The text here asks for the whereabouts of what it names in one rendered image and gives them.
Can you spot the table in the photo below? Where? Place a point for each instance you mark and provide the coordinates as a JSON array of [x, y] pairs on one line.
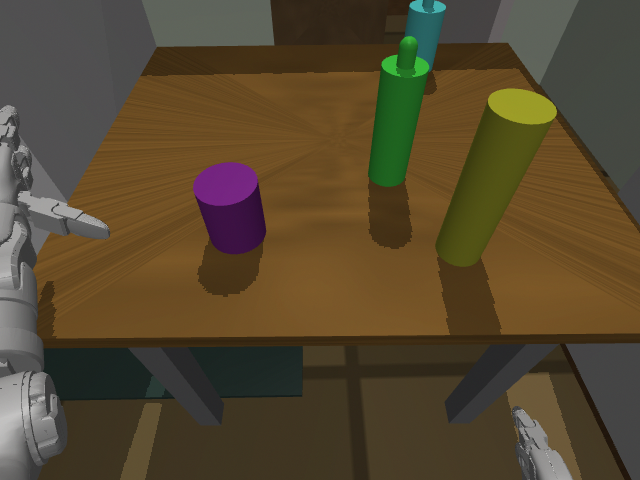
[[345, 261]]

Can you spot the left robot arm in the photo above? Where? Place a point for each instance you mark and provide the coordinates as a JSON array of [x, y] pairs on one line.
[[33, 425]]

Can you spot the right robot hand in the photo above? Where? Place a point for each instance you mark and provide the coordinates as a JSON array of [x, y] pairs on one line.
[[537, 460]]

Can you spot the left robot hand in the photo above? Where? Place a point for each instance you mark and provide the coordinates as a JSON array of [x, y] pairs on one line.
[[16, 179]]

